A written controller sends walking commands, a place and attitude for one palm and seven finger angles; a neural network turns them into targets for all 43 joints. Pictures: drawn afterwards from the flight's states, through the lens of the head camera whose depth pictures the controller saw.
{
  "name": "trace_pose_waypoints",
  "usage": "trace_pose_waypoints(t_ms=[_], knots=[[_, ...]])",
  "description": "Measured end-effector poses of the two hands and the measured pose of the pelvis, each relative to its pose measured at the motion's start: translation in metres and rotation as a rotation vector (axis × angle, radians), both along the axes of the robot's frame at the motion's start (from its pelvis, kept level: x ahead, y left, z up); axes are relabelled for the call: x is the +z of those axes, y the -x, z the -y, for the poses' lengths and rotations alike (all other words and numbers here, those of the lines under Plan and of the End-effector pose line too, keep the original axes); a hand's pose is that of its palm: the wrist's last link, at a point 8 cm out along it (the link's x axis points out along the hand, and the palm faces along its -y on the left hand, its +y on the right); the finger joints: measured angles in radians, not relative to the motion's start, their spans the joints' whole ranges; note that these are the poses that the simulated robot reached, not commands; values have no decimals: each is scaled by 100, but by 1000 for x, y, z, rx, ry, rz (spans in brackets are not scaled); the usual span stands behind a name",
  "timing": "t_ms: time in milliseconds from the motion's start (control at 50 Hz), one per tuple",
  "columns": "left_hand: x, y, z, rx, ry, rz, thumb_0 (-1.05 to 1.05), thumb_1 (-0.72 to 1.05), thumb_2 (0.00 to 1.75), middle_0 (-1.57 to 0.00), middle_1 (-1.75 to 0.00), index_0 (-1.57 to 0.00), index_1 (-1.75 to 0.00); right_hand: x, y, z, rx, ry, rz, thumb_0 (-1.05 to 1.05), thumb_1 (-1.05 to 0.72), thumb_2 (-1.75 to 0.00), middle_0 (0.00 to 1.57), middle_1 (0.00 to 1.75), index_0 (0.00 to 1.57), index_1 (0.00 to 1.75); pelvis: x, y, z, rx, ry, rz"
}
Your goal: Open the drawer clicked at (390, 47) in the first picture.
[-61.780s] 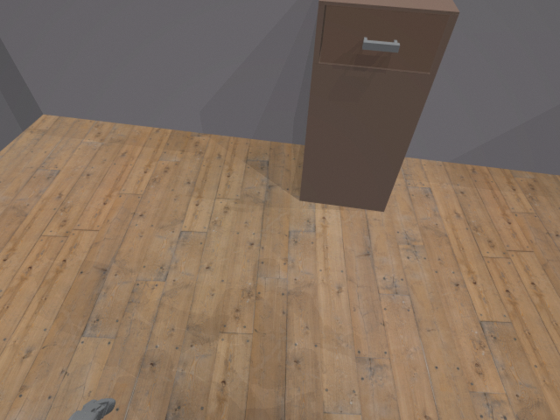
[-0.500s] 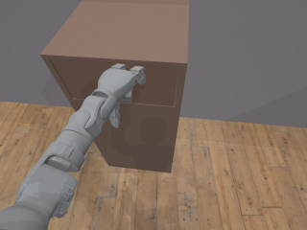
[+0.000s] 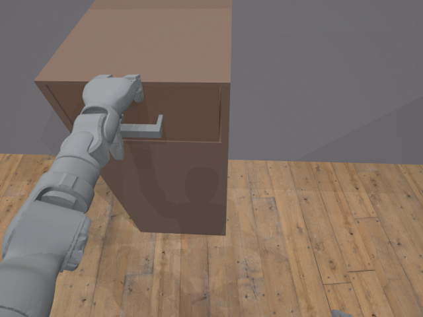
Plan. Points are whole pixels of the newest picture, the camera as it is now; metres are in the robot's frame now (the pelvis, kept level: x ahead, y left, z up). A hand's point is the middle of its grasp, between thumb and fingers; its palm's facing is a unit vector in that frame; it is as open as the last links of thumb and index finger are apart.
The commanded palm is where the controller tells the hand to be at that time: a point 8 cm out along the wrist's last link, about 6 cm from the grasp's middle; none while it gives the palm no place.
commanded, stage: move the hooked fingers above the handle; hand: left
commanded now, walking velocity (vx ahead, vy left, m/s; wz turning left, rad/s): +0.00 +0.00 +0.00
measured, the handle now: (138, 124) +0.53 +0.15 +0.04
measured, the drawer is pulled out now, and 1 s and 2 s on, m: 0.00 0.00 0.00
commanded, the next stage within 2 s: none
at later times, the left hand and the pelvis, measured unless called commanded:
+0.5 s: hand (136, 124) +0.49 +0.14 +0.08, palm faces +0.04 -0.05 -1.00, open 13.6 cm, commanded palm +0.49 +0.19 +0.16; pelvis +0.01 +0.02 -0.01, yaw +1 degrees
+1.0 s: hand (131, 121) +0.49 +0.14 +0.09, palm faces +0.00 -0.03 -1.00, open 13.6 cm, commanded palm +0.49 +0.19 +0.16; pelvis -0.01 +0.02 -0.01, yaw +0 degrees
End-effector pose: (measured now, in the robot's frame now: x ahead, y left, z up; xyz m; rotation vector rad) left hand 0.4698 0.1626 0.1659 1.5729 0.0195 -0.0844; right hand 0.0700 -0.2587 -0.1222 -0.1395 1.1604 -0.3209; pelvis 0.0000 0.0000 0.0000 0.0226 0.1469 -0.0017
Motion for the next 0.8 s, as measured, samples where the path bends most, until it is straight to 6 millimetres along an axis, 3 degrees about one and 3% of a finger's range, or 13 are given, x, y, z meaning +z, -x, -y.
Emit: trace_pose_waypoints(t_ms=[100,220,260,400,580,680,800], knots=[[-15,2,-23,3,-19,-72,0,-49,30,-33,-120,-35,-122,3,13,16,25,45,-45,1,-91,-89,21,30,20,30,-3,1,1,23,6,-20],[-33,6,2,-194,36,-62,0,-49,30,-33,-120,-33,-121,4,27,22,39,73,-129,1,-91,-89,20,30,20,30,-6,-5,-5,44,16,-48],[-32,2,12,-241,59,-19,0,-49,30,-33,-120,-33,-120,3,30,19,30,68,-142,1,-91,-89,20,30,20,30,-7,-8,-8,42,18,-59],[-35,2,14,-227,79,101,0,-49,30,-48,-121,-32,-120,-11,30,-9,22,-16,-148,1,-91,-89,20,30,20,30,-10,-11,-17,27,20,-75],[-26,0,22,-137,22,87,0,-49,30,-56,-123,-38,-127,-18,19,-43,-6,-91,-67,1,-91,-89,21,30,20,30,-7,-1,-22,0,13,-50],[-19,0,21,-119,10,41,0,-49,30,-51,-123,-41,-125,-12,20,-41,-30,-67,-26,1,-91,-89,21,30,20,30,-5,6,-22,-9,10,-27],[-15,-1,16,-131,31,19,0,-49,30,-49,-123,-38,-123,-4,32,-22,-39,3,-29,1,-91,-89,21,30,20,30,-5,10,-20,-8,10,-26]])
